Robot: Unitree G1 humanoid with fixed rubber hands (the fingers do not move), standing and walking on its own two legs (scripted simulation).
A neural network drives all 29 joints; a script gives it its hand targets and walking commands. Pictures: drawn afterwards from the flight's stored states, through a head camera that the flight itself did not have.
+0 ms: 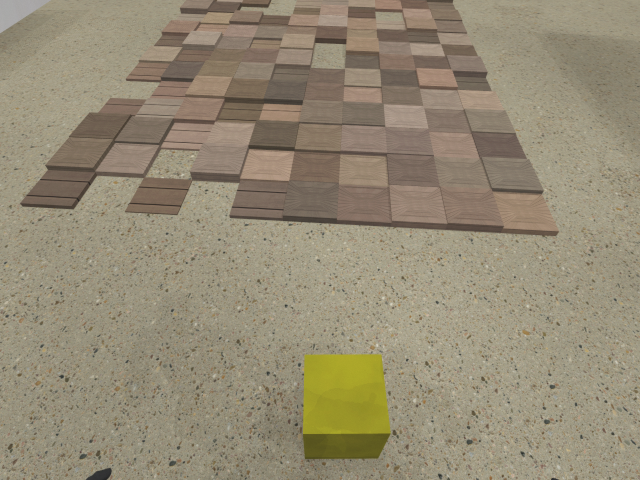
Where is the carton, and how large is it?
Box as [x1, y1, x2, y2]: [303, 354, 390, 458]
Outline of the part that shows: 380,354 305,355 303,407 303,440 305,458 378,457 390,433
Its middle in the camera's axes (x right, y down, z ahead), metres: +0.06 +0.48 +1.09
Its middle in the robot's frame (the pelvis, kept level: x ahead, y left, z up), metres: +0.42 -0.05 -0.66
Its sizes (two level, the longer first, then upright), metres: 0.210 0.200 0.250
